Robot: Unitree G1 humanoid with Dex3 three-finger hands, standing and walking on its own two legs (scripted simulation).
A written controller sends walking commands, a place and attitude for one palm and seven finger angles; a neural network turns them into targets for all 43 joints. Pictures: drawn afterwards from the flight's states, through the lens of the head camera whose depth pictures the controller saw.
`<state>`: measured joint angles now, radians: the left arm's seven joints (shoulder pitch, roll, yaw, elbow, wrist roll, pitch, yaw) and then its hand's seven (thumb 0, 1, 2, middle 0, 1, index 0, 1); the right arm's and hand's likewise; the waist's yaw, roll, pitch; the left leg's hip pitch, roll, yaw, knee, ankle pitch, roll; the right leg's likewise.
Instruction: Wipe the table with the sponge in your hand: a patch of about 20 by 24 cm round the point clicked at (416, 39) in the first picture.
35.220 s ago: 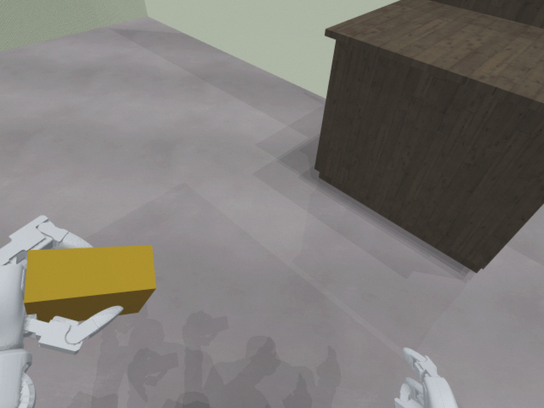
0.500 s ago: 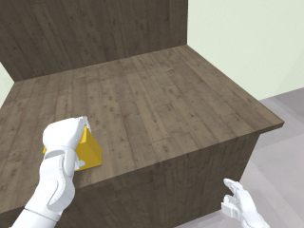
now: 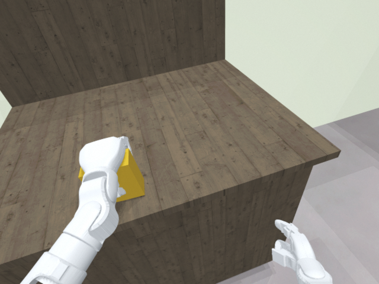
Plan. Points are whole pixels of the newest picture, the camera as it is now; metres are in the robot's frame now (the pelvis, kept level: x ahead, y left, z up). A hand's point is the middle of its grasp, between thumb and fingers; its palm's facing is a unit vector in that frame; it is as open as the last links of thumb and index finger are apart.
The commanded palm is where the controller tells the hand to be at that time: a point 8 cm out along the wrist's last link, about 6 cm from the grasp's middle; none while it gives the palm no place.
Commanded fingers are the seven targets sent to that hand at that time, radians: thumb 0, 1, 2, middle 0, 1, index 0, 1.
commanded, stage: wipe forward along the third lane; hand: left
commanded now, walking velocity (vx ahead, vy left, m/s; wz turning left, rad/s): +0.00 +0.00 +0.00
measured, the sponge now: (117, 182) +0.30 +0.22 +0.08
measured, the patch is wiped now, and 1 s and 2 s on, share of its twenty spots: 0.85 0.95 1.00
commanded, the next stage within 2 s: wipe back along the third lane in 1.48 s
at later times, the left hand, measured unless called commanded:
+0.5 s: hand (113, 157) +0.35 +0.24 +0.11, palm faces -0.01 -0.04 -1.00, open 9.6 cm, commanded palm +0.33 +0.25 +0.15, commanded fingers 0.00 0.10 1.30 -1.20 -1.60 -1.20 -1.60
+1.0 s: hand (111, 144) +0.39 +0.27 +0.12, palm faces -0.08 -0.01 -1.00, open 9.6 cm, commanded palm +0.38 +0.27 +0.15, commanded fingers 0.00 0.10 1.30 -1.20 -1.60 -1.20 -1.60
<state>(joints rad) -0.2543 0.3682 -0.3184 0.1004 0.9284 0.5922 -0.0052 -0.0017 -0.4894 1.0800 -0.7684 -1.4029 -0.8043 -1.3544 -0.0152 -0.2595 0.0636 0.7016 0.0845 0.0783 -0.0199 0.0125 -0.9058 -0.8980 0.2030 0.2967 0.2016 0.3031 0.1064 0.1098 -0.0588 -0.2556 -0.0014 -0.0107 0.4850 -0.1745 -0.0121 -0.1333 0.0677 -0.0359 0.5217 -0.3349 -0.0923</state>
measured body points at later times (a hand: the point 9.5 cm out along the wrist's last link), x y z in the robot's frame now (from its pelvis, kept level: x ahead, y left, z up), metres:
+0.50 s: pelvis +0.01 -0.01 +0.00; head -0.02 -0.06 +0.45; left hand +0.35 +0.24 +0.17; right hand +0.20 -0.25 -0.11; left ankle +0.06 +0.13 -0.73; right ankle -0.03 -0.06 -0.73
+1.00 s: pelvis +0.01 -0.01 +0.00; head +0.00 -0.05 +0.45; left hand +0.39 +0.26 +0.17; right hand +0.16 -0.26 -0.13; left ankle +0.06 +0.13 -0.73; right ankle -0.03 -0.06 -0.73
